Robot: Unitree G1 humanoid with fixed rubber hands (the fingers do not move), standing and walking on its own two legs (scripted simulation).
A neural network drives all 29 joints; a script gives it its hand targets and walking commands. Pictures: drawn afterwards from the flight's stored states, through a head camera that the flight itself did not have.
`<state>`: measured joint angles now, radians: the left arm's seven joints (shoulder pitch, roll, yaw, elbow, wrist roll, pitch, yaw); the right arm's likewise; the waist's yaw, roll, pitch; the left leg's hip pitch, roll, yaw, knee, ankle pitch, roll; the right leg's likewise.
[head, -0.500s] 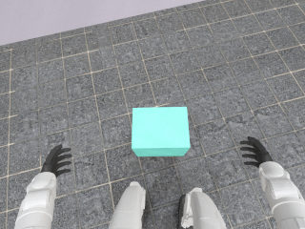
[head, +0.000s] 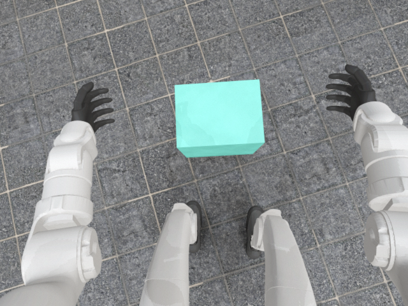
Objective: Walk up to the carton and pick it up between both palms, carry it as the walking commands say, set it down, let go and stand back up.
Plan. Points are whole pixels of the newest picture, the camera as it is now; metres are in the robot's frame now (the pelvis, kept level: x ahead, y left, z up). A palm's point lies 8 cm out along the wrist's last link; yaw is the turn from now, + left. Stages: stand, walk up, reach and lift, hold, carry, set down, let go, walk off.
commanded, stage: reach and lift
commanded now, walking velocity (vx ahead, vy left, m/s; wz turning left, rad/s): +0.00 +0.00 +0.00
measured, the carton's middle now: (218, 123) +0.54 +0.04 -0.54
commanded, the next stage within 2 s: none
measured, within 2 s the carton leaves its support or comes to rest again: neither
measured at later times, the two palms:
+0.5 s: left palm (109, 71) +0.53 +0.27 -0.12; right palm (328, 60) +0.58 -0.19 -0.12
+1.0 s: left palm (130, 93) +0.53 +0.27 -0.24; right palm (306, 86) +0.57 -0.19 -0.24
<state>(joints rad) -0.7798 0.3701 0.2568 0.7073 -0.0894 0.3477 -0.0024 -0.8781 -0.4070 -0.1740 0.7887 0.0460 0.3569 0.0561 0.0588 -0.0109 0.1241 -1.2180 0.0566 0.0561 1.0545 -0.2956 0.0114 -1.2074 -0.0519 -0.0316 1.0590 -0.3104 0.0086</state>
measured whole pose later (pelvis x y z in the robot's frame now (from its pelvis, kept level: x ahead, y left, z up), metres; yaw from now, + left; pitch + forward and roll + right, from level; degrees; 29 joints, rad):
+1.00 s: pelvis -0.03 -0.01 -0.13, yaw +1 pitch +30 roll -1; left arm -1.54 0.54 0.23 0.94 -0.18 0.28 0.03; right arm -1.55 -0.51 -0.18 0.93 0.18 0.30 -0.06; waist 0.05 -0.02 0.52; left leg -1.68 0.04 -0.01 1.60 -0.43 -0.01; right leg -1.66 -0.03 0.00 1.61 -0.47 0.01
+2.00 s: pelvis -0.02 -0.01 -0.32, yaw +1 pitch +32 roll -1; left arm -1.52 0.52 0.09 1.09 -0.30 0.10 0.09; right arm -1.54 -0.47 -0.01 1.06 0.31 0.13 -0.13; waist 0.05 -0.01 0.53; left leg -2.23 0.04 -0.04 2.25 -0.57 -0.02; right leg -2.20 -0.01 0.02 2.27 -0.62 0.03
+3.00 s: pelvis -0.02 -0.01 -0.30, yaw +0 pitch +33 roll -1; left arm -1.59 0.48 0.00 1.17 -0.34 0.07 0.09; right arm -1.62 -0.43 0.06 1.15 0.35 0.09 -0.12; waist 0.05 -0.03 0.52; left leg -2.21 0.04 -0.03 2.18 -0.55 -0.02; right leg -2.18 0.00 0.02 2.20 -0.59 0.03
